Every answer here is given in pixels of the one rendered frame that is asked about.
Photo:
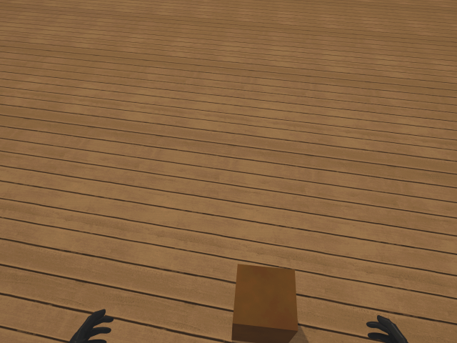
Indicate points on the left robot hand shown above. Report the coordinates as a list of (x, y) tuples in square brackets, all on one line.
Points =
[(86, 330)]

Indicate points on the carton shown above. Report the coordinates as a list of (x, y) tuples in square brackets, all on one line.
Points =
[(265, 309)]

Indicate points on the right robot hand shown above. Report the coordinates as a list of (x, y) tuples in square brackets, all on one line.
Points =
[(386, 325)]

